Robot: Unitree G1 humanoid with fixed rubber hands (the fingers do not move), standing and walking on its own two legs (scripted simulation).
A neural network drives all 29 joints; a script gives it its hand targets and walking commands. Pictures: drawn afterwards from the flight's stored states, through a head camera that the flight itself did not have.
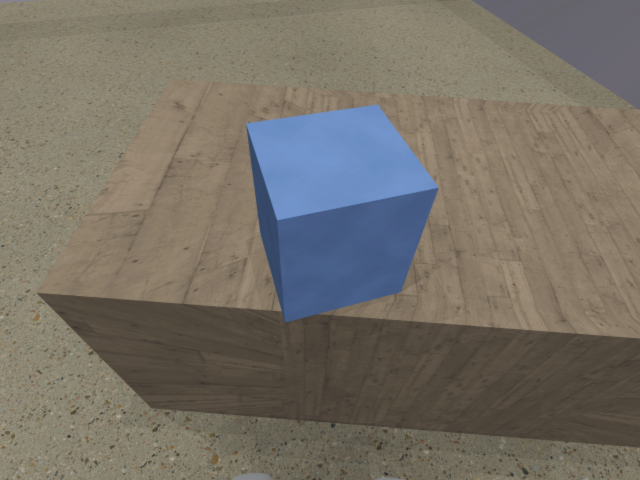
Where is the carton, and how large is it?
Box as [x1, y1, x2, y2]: [246, 105, 438, 322]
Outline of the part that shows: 377,105 246,123 260,233 285,322 399,292 401,289 438,187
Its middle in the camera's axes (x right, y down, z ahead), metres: +0.02 -0.03 +0.62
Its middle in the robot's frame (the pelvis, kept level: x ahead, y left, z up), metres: +0.49 -0.01 +0.02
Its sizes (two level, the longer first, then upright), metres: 0.210 0.200 0.250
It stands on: a pedestal, 0.65 m high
